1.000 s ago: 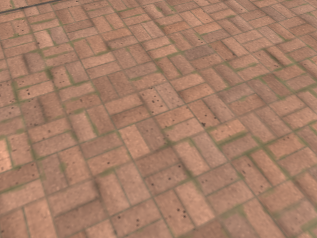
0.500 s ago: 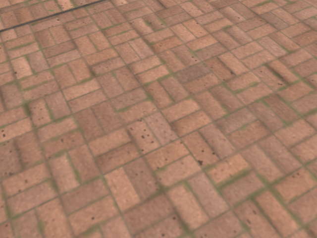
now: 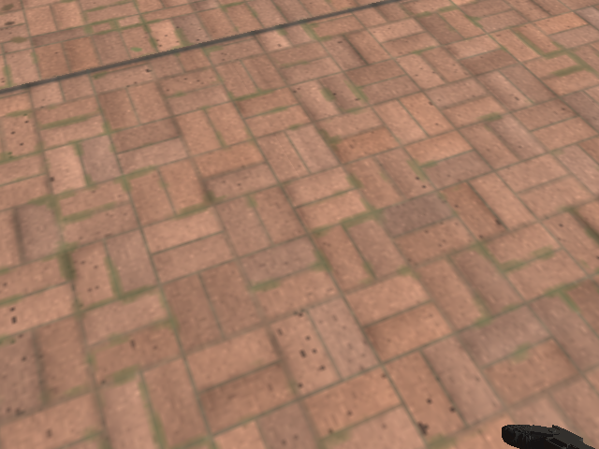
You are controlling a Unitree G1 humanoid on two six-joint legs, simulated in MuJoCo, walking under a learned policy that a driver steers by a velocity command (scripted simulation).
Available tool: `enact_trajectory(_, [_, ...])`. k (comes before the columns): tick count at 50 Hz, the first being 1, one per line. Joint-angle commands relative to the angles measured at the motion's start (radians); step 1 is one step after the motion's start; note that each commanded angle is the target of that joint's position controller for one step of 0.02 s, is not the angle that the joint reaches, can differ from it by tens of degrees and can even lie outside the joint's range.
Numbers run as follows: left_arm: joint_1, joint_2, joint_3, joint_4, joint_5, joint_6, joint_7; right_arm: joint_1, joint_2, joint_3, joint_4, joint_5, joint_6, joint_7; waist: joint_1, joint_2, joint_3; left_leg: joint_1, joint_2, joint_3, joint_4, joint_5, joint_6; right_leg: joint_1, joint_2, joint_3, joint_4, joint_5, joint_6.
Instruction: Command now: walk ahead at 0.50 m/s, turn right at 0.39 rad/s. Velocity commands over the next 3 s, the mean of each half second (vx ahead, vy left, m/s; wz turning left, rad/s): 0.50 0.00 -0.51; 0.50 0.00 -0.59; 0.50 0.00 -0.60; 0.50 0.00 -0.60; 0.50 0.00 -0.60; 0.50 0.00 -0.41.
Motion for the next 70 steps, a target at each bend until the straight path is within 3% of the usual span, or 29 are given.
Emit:
enact_trajectory(1, [0.049, -0.031, -0.023, -0.115, -0.008, -0.03, -0.002, 0.441, -0.324, -0.089, 0.06, -0.024, -0.003, -0.014, -0.158, 0.35, -0.424, 0.901, 0.415, -0.702, -0.164, -0.197, 0.233, -0.645, 0.073, 0.081, 0.735, -0.139, -0.041])
enact_trajectory(2, [-0.008, 0.089, 0.006, -0.104, -0.033, -0.04, -0.001, 0.39, -0.213, -0.061, 0.042, -0.02, -0.005, -0.014, -0.174, 0.22, -0.338, 0.818, 0.375, -0.664, -0.208, -0.286, 0.198, -0.732, 0.011, 0.176, 0.85, -0.119, -0.048])
enact_trajectory(3, [-0.084, 0.124, 0.018, -0.127, -0.041, -0.042, 0.001, 0.317, -0.157, -0.045, 0.03, -0.012, -0.006, -0.017, -0.163, 0.166, -0.209, 0.69, 0.348, -0.496, -0.218, -0.265, 0.15, -0.777, -0.033, 0.152, 0.86, -0.026, -0.062])
enact_trajectory(4, [-0.111, 0.113, 0.02, -0.128, -0.034, -0.037, 0.007, 0.252, -0.132, -0.035, 0.025, -0.014, -0.007, -0.016, -0.131, 0.085, -0.144, 0.551, 0.313, -0.387, -0.247, -0.185, 0.128, -0.73, -0.079, 0.139, 0.832, 0.064, -0.061])
enact_trajectory(7, [-0.099, 0.064, 0.031, -0.133, -0.024, -0.002, 0.003, 0.19, -0.088, -0.028, 0.042, -0.029, -0.011, -0.018, -0.066, 0.113, -0.058, 0.351, 0.249, -0.176, -0.335, -0.068, 0.112, -0.618, -0.135, 0.138, 0.742, 0.177, -0.062])
enact_trajectory(14, [-0.251, 0.054, 0.031, -0.211, -0.008, 0.023, -0.016, 0.236, -0.159, -0.05, 0.07, -0.032, -0.009, -0.049, -0.072, 0.048, 0.021, 0.37, 0.244, 0.052, -0.397, 0.081, 0.122, -0.726, -0.131, 0.126, 0.484, 0.424, -0.032])
enact_trajectory(21, [-0.458, 0.053, 0.011, -0.307, -0.006, 0.024, -0.062, 0.319, -0.209, -0.067, 0.085, -0.003, 0.023, -0.057, -0.133, 0.041, 0.082, 0.53, 0.279, 0.181, -0.344, 0.144, 0.092, -0.715, -0.095, 0.002, 0.234, 0.405, -0.068])
enact_trajectory(24, [-0.395, 0.101, 0.033, -0.322, -0.007, 0.029, -0.07, 0.29, -0.251, -0.079, 0.072, 0.013, 0.041, -0.057, -0.069, 0.085, 0.015, 0.575, 0.284, 0.225, -0.162, 0.57, 0.062, -0.55, -0.009, -0.081, 0.21, 0.26, -0.12])
enact_trajectory(26, [-0.109, 0.2, 0.091, -0.249, -0.014, 0.031, -0.057, 0.264, -0.25, -0.074, 0.06, 0.018, 0.054, -0.056, 0.083, 0.052, -0.136, 0.451, 0.218, 0.268, 0.237, 0.654, 0.006, -0.14, 0.091, -0.104, 0.112, 0.315, -0.187])
enact_trajectory(27, [0.001, 0.312, 0.122, -0.224, -0.014, 0.038, -0.034, 0.28, -0.173, -0.049, 0.03, -0.023, 0.045, -0.054, 0.085, -0.149, -0.2, 0.152, 0.15, 0.266, 0.586, 0.099, -0.049, 0.125, -0.105, 0.219, 0.079, 0.345, -0.255])
enact_trajectory(28, [-0.058, 0.369, 0.117, -0.262, -0.009, 0.021, -0.04, 0.325, -0.077, -0.019, -0.029, -0.024, 0.006, -0.045, -0.024, -0.292, -0.331, -0.202, -0.067, 0.058, 0.873, -0.535, -0.092, 0.355, -0.303, 0.832, -0.13, 0.116, -0.449])
enact_trajectory(29, [-0.031, 0.28, 0.088, -0.267, 0.001, 0.006, -0.052, 0.205, -0.163, -0.033, -0.048, 0.021, -0.033, -0.032, 0.046, -0.139, -0.329, -0.312, -0.028, -0.094, 0.928, -0.492, -0.063, 0.355, -0.316, 0.843, -0.216, 0.106, -0.409])
enact_trajectory(30, [-0.06, 0.226, 0.074, -0.262, 0.004, -0.008, -0.051, 0.161, -0.169, -0.034, -0.062, 0.042, -0.05, -0.027, 0.031, -0.116, -0.214, -0.369, 0.015, -0.081, 0.887, -0.406, -0.031, 0.271, -0.286, 0.69, -0.197, 0.174, -0.366])
enact_trajectory(31, [-0.134, 0.187, 0.061, -0.276, -0.001, -0.015, -0.05, 0.166, -0.164, -0.035, -0.042, 0.021, -0.054, -0.035, -0.016, -0.027, -0.14, -0.31, 0.064, -0.087, 0.797, -0.322, -0.021, 0.115, -0.236, 0.556, -0.186, 0.281, -0.326])
enact_trajectory(33, [-0.234, 0.132, 0.041, -0.31, 0.009, -0.018, -0.042, 0.193, -0.186, -0.052, -0.026, -0.007, -0.029, -0.041, -0.081, -0.034, -0.1, -0.16, 0.112, -0.095, 0.663, -0.243, -0.029, -0.089, -0.17, 0.417, -0.214, 0.415, -0.288])
enact_trajectory(38, [-0.153, 0.19, 0.052, -0.297, -0.001, -0.026, -0.007, 0.074, -0.138, -0.044, -0.078, -0.028, 0.006, -0.046, -0.065, -0.033, -0.043, -0.172, 0.07, -0.066, 0.378, -0.053, -0.093, -0.179, -0.122, 0.324, -0.256, 0.537, -0.281])
enact_trajectory(42, [-0.101, 0.183, 0.049, -0.284, -0.004, -0.017, 0.004, -0.053, -0.114, -0.03, -0.12, -0.017, -0.003, -0.03, -0.016, -0.089, -0.01, -0.113, 0.01, -0.06, 0.107, 0.158, -0.09, -0.208, -0.076, 0.293, -0.247, 0.43, -0.226])
enact_trajectory(47, [-0.038, 0.179, 0.049, -0.258, -0.01, -0.005, 0.009, -0.134, -0.14, -0.026, -0.169, -0.006, -0.024, -0.005, 0.013, -0.099, 0.003, -0.084, -0.023, -0.079, -0.031, 0.14, -0.067, -0.108, -0.113, 0.387, -0.154, 0.408, -0.212])
enact_trajectory(50, [-0.051, 0.188, 0.053, -0.266, -0.006, 0.01, 0.018, -0.07, -0.172, -0.035, -0.164, -0.003, -0.04, 0.001, -0.027, -0.141, -0.015, 0.017, -0.041, -0.07, -0.067, 0.017, -0.037, -0.064, -0.13, 0.452, -0.066, 0.496, -0.195])
enact_trajectory(51, [-0.074, 0.178, 0.048, -0.278, -0.006, 0.012, 0.017, 0.021, -0.193, -0.047, -0.14, -0.007, -0.046, -0.003, -0.076, -0.148, -0.056, 0.147, -0.053, -0.049, -0.103, 0.023, -0.013, -0.078, -0.096, 0.443, 0.005, 0.584, -0.176])
enact_trajectory(52, [-0.102, 0.142, 0.033, -0.299, 0.001, 0.01, 0.011, 0.16, -0.232, -0.062, -0.116, -0.024, -0.05, -0.009, -0.145, -0.124, -0.167, 0.384, 0.025, -0.104, -0.071, 0.042, 0.038, -0.159, -0.041, 0.397, 0.186, 0.606, -0.143])
enact_trajectory(53, [-0.085, 0.097, 0.019, -0.326, 0.015, 0.007, 0.011, 0.332, -0.29, -0.077, -0.1, -0.033, -0.044, -0.019, -0.19, 0.016, -0.322, 0.699, 0.208, -0.325, -0.054, -0.024, 0.107, -0.368, 0.054, 0.287, 0.488, 0.381, -0.09])
enact_trajectory(54, [0.066, 0.067, 0.004, -0.345, -0.018, -0.004, 0.009, 0.37, -0.321, -0.083, -0.07, -0.031, -0.03, -0.008, -0.109, 0.374, -0.408, 0.911, 0.397, -0.779, -0.164, -0.208, 0.24, -0.68, 0.131, 0.228, 0.751, -0.155, -0.045])
enact_trajectory(55, [0.042, 0.172, 0.022, -0.315, -0.029, -0.001, 0.01, 0.325, -0.212, -0.058, -0.095, -0.007, -0.023, -0.008, -0.129, 0.23, -0.297, 0.836, 0.379, -0.758, -0.195, -0.387, 0.206, -0.777, 0.042, 0.253, 0.858, -0.103, -0.035])
enact_trajectory(56, [-0.069, 0.211, 0.032, -0.33, -0.021, 0.004, 0.007, 0.275, -0.158, -0.043, -0.107, -0.005, -0.013, -0.014, -0.15, 0.119, -0.162, 0.684, 0.331, -0.572, -0.214, -0.362, 0.158, -0.789, 0.008, 0.215, 0.858, -0.008, -0.029])
enact_trajectory(57, [-0.122, 0.196, 0.033, -0.342, -0.012, 0.006, 0.009, 0.225, -0.155, -0.038, -0.109, -0.016, -0.005, -0.015, -0.126, 0.047, -0.089, 0.544, 0.289, -0.458, -0.242, -0.259, 0.135, -0.748, -0.028, 0.185, 0.827, 0.063, -0.028])
enact_trajectory(60, [-0.129, 0.138, 0.033, -0.362, -0.016, 0.019, -0.004, 0.192, -0.132, -0.03, -0.089, -0.026, -0.009, -0.016, -0.078, 0.094, -0.03, 0.371, 0.222, -0.257, -0.318, -0.082, 0.129, -0.666, -0.091, 0.165, 0.73, 0.139, -0.033])
enact_trajectory(63, [-0.174, 0.11, 0.024, -0.399, -0.01, 0.031, -0.006, 0.206, -0.17, -0.042, -0.068, -0.018, -0.019, -0.018, -0.076, 0.073, -0.015, 0.366, 0.234, -0.153, -0.363, 0.033, 0.157, -0.72, -0.112, 0.151, 0.651, 0.206, -0.017])
enact_trajectory(70, [-0.356, 0.084, 0.004, -0.459, -0.008, 0.015, -0.045, 0.261, -0.224, -0.052, -0.045, -0.011, 0.005, -0.03, -0.14, 0.044, 0.022, 0.437, 0.203, 0.085, -0.364, 0.165, 0.113, -0.688, -0.086, 0.054, 0.296, 0.501, -0.022])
